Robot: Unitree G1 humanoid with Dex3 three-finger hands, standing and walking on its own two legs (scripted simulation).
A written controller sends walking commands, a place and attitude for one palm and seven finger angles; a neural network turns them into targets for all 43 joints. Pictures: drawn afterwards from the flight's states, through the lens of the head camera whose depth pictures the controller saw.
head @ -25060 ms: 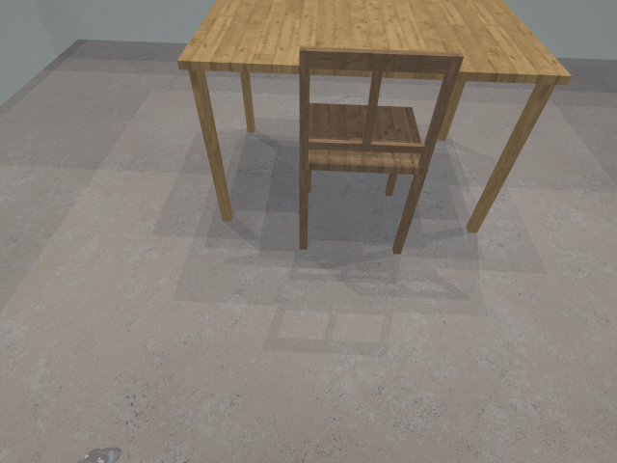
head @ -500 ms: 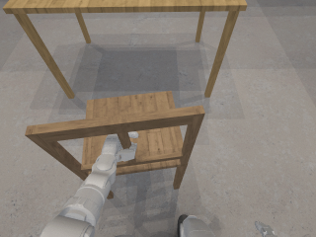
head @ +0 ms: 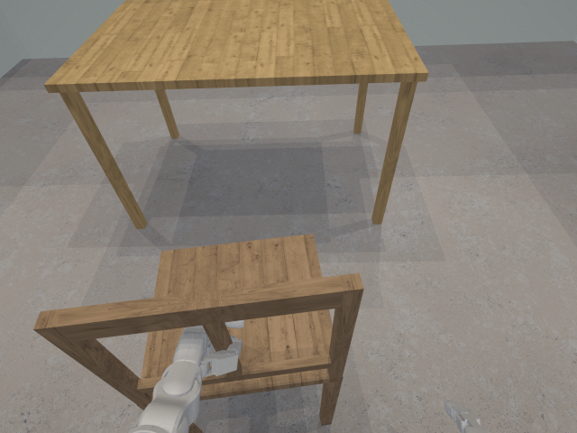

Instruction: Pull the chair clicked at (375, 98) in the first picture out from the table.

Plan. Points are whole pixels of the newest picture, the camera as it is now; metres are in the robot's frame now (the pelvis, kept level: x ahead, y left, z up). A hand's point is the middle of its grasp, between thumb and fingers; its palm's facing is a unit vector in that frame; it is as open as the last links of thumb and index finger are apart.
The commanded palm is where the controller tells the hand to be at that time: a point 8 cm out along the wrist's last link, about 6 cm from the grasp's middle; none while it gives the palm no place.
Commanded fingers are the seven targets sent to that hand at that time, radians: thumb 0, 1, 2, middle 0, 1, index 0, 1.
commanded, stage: stop walking, hand still on the chair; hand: left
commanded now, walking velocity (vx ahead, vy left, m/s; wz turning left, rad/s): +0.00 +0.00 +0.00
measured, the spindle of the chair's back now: (224, 347) +0.28 +0.13 -0.11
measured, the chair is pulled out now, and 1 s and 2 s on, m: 0.70 0.70 0.70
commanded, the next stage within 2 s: open the thumb and straighten the fingers in 0.30 s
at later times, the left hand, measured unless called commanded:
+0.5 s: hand (229, 353) +0.25 +0.11 -0.07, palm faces -0.05 -0.99 -0.09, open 5.9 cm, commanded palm +0.24 +0.17 -0.05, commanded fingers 0.00 0.17 0.55 -0.50 -1.45 -0.50 -1.45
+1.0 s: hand (221, 353) +0.26 +0.12 -0.08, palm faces -0.06 -0.99 -0.11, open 15.7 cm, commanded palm +0.24 +0.17 -0.05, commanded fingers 0.00 -0.55 0.20 0.00 0.00 0.00 0.00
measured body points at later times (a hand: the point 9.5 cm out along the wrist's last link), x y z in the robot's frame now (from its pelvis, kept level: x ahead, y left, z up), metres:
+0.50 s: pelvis +0.01 +0.01 +0.00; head +0.03 +0.00 +0.45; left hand +0.25 +0.16 -0.06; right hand +0.14 -0.22 -0.12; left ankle -0.01 +0.15 -0.74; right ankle +0.03 -0.10 -0.74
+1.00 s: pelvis +0.02 +0.02 -0.04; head +0.06 +0.00 +0.41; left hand +0.26 +0.18 -0.06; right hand +0.19 -0.21 -0.13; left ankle -0.01 +0.15 -0.74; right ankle +0.03 -0.10 -0.74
